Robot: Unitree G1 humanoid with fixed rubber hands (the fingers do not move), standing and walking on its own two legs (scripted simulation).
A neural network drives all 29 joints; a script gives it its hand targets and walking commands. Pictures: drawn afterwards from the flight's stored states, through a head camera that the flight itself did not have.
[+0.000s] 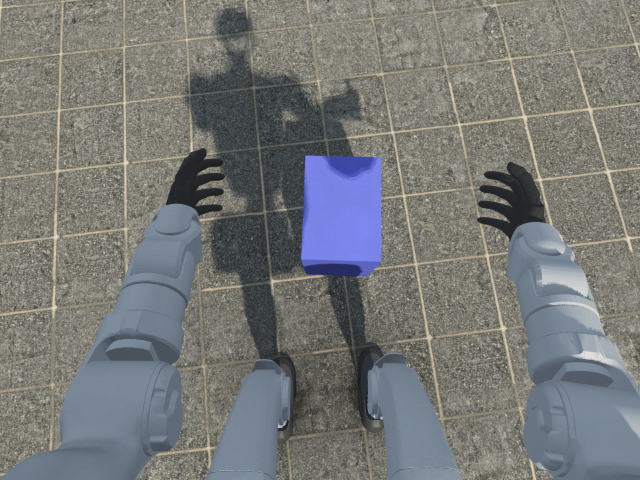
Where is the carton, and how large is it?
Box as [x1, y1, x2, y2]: [301, 156, 380, 276]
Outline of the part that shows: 305,156 301,259 306,274 366,276 380,262 380,157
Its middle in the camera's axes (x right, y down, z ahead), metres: +0.05 -0.04 +0.97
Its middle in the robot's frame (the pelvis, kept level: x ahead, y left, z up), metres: +0.53 -0.04 -0.56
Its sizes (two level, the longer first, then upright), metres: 0.234 0.168 0.264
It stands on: the floor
